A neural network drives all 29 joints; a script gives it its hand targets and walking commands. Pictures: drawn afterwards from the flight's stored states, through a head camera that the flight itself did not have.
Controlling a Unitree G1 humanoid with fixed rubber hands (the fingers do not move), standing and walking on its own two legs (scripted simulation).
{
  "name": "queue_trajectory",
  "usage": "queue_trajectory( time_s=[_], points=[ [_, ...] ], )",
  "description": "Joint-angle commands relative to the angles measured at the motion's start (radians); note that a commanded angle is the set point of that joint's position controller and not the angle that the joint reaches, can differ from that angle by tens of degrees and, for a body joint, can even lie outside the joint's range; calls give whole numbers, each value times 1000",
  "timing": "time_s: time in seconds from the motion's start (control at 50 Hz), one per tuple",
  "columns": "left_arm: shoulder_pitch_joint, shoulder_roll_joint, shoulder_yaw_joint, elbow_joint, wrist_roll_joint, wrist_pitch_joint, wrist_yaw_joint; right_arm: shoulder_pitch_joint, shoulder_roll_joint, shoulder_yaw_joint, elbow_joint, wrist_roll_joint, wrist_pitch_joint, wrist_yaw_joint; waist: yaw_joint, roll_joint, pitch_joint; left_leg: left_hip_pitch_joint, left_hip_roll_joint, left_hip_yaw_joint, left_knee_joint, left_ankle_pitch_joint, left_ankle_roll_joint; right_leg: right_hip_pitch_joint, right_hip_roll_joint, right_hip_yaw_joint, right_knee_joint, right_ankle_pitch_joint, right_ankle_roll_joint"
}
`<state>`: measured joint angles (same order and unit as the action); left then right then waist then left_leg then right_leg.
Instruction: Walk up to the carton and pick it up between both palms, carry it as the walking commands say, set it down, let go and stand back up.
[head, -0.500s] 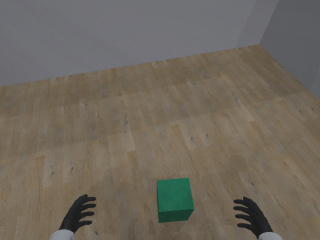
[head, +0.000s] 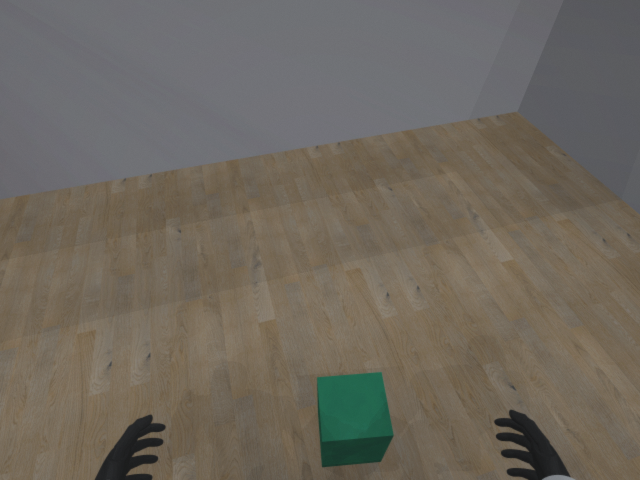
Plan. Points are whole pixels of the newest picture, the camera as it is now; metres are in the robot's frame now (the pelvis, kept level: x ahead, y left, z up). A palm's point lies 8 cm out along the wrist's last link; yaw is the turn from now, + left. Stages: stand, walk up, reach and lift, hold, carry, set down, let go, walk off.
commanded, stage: stand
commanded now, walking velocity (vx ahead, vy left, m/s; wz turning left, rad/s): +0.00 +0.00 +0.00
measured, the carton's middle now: (350, 421) +0.38 -0.06 -0.64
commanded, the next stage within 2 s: none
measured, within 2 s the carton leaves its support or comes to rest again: neither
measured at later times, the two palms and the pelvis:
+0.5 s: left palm out of the picture +0.13 +0.28 -0.08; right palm out of the picture +0.14 -0.30 -0.09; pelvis +0.02 -0.01 +0.01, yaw +1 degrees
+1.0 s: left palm out of the picture +0.09 +0.29 -0.09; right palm out of the picture +0.11 -0.31 -0.09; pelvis +0.00 -0.01 +0.01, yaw +1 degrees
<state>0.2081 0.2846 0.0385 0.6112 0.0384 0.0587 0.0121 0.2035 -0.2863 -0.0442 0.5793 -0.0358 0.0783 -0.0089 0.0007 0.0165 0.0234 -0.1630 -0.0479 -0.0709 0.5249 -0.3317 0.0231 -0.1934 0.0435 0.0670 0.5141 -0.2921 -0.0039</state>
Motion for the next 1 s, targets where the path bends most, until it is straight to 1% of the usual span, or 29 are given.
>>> queue_trajectory(
  time_s=[0.0, 0.04, 0.1, 0.22, 0.4, 0.52, 0.78, 0.98],
  points=[
    [-50, 137, 38, -26, 1, -43, 10, -64, -138, -33, -28, 0, -53, -10, 3, -7, -49, -35, 85, -63, -91, 162, -24, -19, -75, 34, -81, 152, 3],
    [-50, 147, 36, -1, 0, -49, 13, -59, -150, -32, -1, 1, -61, -13, -1, -13, -76, -9, 89, -64, -80, 242, -26, -5, -83, 39, -76, 222, 1],
    [-49, 163, 35, 34, 0, -55, 17, -51, -164, -29, 37, -1, -68, -17, -3, -12, -92, 11, 93, -68, -76, 305, -25, 13, -91, 46, -77, 275, -3],
    [-50, 190, 34, 90, -3, -63, 19, -40, -188, -21, 96, 0, -78, -21, -2, -15, -84, 19, 99, -78, -87, 347, -18, 43, -103, 54, -91, 316, -8],
    [-62, 203, 31, 146, -8, -69, 17, -44, -205, -12, 149, 5, -88, -25, 6, -15, -77, 21, 105, -83, -104, 389, -17, 84, -113, 60, -104, 364, -13],
    [-75, 209, 28, 180, -10, -69, 17, -51, -212, -8, 178, 8, -90, -27, 7, -15, -70, 29, 109, -85, -121, 382, -17, 94, -115, 65, -119, 360, -15],
    [-98, 227, 18, 255, -13, -71, 12, -65, -233, 2, 250, 11, -98, -24, 9, -13, -38, 31, 120, -94, -174, 302, -11, 93, -122, 83, -163, 281, -22],
    [-107, 239, 11, 306, -16, -74, 8, -72, -246, 9, 302, 15, -102, -22, 9, -13, -25, 29, 127, -98, -202, 266, -8, 94, -126, 93, -188, 242, -25]
  ],
)
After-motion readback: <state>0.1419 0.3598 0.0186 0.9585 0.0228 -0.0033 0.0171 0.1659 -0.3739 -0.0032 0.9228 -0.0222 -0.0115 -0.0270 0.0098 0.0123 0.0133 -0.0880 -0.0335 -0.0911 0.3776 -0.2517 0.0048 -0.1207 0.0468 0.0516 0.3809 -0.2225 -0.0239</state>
